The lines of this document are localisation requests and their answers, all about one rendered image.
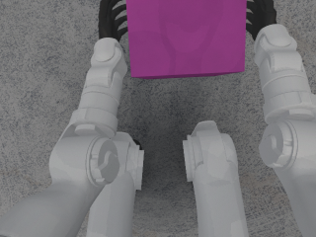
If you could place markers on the robot left forearm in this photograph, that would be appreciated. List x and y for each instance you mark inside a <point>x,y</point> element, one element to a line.
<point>98,107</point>

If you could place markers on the left robot hand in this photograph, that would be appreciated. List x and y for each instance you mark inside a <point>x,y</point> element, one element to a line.
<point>108,24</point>

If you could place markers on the robot left thigh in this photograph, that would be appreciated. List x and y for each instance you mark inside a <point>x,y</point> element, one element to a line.
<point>111,214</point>

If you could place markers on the robot right forearm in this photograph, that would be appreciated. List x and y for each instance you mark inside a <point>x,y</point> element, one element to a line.
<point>284,82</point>

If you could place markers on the right robot hand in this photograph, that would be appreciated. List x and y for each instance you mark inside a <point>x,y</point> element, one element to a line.
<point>264,14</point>

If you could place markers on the right robot shin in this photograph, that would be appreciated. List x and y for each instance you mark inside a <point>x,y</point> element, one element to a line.
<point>228,144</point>

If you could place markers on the carton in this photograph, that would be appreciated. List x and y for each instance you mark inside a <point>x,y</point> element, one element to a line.
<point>186,38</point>

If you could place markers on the left robot upper arm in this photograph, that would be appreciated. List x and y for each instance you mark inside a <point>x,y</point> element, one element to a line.
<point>80,167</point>

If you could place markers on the right robot upper arm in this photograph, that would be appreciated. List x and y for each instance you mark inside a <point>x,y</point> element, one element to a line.
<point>289,147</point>

